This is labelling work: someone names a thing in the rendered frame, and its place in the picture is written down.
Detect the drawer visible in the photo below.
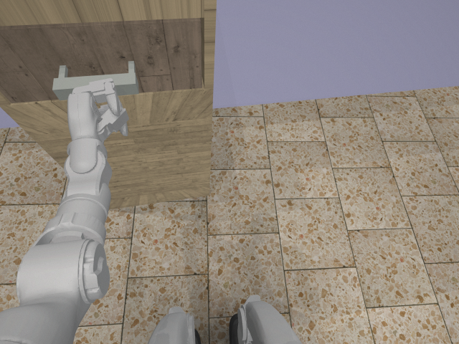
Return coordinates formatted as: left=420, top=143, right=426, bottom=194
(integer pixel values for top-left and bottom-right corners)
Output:
left=0, top=18, right=202, bottom=103

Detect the handle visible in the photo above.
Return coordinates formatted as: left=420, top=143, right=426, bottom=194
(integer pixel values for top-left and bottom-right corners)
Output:
left=52, top=61, right=139, bottom=100

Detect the robot left forearm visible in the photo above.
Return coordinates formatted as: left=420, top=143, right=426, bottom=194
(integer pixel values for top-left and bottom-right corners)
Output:
left=16, top=138, right=112, bottom=304

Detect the robot left thigh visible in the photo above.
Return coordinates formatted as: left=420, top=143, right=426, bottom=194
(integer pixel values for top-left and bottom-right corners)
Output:
left=148, top=312, right=195, bottom=344

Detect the cabinet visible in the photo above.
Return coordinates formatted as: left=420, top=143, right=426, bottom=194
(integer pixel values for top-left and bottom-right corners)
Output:
left=0, top=0, right=217, bottom=210

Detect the left robot upper arm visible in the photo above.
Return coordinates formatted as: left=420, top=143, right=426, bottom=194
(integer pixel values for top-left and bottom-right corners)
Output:
left=0, top=239, right=110, bottom=344

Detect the left robot hand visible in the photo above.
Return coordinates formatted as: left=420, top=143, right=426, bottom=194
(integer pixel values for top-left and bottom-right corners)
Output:
left=67, top=78, right=129, bottom=145

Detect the robot right shin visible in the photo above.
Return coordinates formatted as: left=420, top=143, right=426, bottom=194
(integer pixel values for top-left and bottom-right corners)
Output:
left=237, top=295, right=261, bottom=344

